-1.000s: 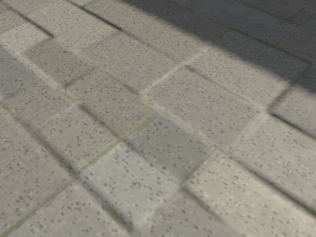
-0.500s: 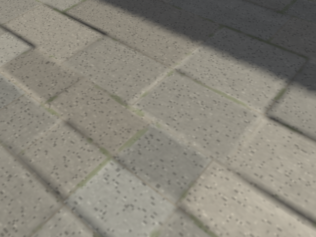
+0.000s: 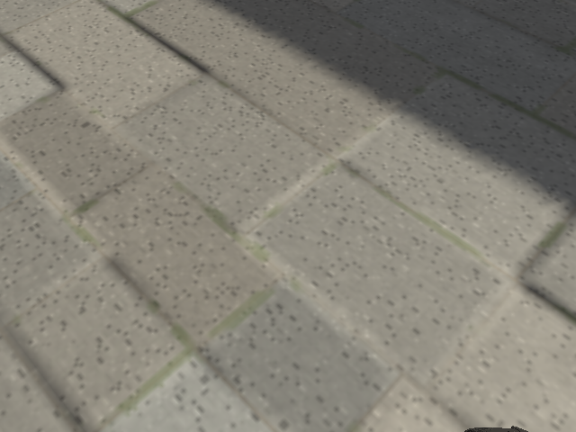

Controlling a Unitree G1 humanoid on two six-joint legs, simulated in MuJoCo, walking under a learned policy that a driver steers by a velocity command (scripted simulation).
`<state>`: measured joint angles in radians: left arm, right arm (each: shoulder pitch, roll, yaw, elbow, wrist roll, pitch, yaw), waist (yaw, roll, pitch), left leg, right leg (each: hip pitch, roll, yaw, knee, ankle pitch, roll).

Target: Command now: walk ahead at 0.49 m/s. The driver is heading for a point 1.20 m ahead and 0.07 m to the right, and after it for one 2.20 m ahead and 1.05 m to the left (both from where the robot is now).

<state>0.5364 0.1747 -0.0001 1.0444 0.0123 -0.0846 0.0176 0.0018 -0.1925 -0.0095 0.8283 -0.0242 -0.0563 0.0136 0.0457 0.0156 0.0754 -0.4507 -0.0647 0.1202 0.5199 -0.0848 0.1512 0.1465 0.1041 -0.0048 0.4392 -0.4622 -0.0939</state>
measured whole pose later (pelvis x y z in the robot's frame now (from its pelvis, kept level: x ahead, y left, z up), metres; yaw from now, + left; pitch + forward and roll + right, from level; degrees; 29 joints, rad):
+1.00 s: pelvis +0.53 -0.04 +0.03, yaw +1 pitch +0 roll -1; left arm 0.49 0.17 0.02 1.07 0.02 -0.10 0.00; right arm 0.04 -0.19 -0.02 0.90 -0.02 -0.04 0.03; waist 0.06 0.03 0.05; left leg -0.60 0.08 0.06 0.66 -0.02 0.05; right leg 0.08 0.09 -0.08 0.17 -0.26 -0.08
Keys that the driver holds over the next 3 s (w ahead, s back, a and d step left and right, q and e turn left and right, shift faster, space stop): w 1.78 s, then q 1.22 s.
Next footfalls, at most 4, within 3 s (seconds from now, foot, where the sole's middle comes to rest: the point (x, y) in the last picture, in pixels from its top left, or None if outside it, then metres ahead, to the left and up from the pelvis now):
0.56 right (369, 421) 0.47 -0.11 -0.75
1.12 left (293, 299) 0.77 0.06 -0.75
1.68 right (359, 209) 1.07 -0.11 -0.75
2.18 left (300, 170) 1.21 0.06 -0.75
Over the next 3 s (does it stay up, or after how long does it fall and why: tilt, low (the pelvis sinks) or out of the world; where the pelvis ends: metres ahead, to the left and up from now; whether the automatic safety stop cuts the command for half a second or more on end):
stays up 1.11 -0.07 0.03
